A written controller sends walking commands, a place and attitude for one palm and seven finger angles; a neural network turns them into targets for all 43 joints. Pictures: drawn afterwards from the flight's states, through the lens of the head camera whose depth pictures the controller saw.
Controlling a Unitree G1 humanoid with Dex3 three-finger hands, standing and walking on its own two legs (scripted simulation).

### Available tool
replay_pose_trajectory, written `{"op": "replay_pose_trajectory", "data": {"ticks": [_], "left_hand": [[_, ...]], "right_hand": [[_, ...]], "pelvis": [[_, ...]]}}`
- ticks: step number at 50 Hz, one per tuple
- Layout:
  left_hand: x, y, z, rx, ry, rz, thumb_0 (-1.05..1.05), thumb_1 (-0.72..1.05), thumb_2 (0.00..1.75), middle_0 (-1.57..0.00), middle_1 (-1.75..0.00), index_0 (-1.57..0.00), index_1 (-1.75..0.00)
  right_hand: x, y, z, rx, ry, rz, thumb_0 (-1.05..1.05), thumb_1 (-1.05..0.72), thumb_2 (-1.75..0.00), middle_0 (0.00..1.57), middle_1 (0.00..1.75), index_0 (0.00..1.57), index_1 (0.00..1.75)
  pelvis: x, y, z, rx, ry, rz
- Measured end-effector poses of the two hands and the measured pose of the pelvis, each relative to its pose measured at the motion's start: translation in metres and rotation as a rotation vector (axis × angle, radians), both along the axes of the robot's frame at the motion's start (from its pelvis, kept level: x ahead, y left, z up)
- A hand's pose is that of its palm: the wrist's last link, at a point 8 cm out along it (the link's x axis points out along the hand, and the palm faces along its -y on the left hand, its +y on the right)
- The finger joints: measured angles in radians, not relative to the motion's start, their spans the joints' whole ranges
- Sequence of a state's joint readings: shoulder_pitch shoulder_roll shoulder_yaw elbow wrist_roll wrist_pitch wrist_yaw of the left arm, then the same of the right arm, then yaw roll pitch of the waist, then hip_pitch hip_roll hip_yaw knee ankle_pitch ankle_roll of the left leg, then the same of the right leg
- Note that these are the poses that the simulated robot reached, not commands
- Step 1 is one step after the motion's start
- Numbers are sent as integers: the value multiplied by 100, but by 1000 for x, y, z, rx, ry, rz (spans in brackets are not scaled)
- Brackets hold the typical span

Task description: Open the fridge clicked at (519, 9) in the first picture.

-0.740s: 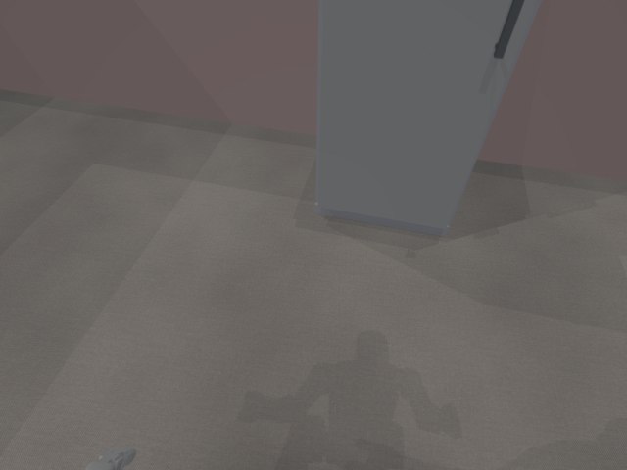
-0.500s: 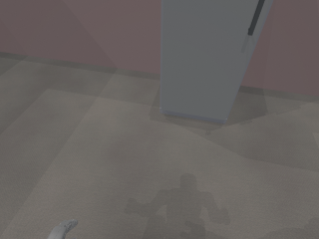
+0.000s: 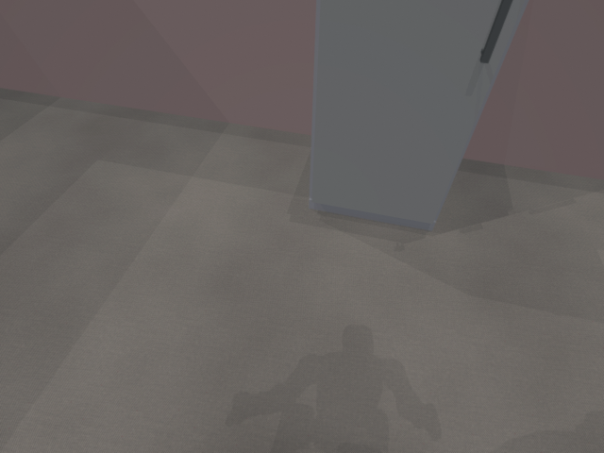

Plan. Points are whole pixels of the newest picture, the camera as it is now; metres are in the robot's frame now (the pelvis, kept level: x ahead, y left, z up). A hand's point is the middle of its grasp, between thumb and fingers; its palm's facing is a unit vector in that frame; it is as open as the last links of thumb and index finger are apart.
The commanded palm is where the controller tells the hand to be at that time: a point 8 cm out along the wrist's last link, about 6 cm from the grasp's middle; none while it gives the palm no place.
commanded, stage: stand and wait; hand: right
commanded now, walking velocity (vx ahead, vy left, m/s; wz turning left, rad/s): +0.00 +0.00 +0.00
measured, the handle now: out of the picture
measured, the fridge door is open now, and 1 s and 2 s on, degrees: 0 0 0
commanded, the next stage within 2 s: look at it before walking up in 0.08 s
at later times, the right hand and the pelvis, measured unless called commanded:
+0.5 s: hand out of the picture +0.07 -0.24 -0.15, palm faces -0.03 +0.94 -0.33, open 7.4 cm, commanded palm none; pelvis -0.01 +0.00 +0.00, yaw +0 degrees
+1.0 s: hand out of the picture +0.05 -0.23 -0.17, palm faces +0.05 +0.96 -0.27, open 7.4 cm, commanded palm none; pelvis +0.01 +0.00 +0.00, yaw -4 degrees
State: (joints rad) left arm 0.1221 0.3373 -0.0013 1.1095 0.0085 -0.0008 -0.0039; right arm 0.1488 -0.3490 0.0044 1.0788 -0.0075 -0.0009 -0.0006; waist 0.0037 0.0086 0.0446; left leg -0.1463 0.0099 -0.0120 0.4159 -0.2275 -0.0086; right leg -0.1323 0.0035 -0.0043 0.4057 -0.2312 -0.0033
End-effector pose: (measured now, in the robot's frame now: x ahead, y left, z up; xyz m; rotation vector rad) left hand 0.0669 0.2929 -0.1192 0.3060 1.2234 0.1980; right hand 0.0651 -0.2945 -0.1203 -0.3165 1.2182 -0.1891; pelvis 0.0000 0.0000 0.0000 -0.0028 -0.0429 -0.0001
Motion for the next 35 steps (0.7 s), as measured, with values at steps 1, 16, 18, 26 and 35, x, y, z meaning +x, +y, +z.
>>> {"op": "replay_pose_trajectory", "data": {"ticks": [1,16,18,26,35], "left_hand": [[-1,0,0,-1,0,1,1,90,89,-21,-30,-20,-30],[-4,0,0,-15,-19,-2,1,90,89,-21,-30,-20,-30],[-5,0,0,-15,-17,-2,1,90,89,-21,-30,-20,-30],[-8,2,0,-12,-4,-1,1,90,89,-21,-30,-20,-30],[-5,3,1,-7,-7,0,1,90,89,-21,-30,-20,-30]], "right_hand": [[0,0,0,0,-3,1,1,-90,-90,20,30,20,30],[5,7,4,5,-35,17,1,-90,-90,20,30,20,30],[4,8,3,6,-30,17,1,-90,-90,20,30,20,30],[-2,9,2,8,-13,9,1,-90,-90,20,30,20,30],[-6,9,1,8,-1,5,1,-90,-90,20,30,20,30]], "pelvis": [[-1,0,0,0,-1,0],[-8,4,1,-2,0,4],[-8,4,1,-2,1,4],[-8,5,1,-1,2,2],[-7,5,2,0,0,5]]}}
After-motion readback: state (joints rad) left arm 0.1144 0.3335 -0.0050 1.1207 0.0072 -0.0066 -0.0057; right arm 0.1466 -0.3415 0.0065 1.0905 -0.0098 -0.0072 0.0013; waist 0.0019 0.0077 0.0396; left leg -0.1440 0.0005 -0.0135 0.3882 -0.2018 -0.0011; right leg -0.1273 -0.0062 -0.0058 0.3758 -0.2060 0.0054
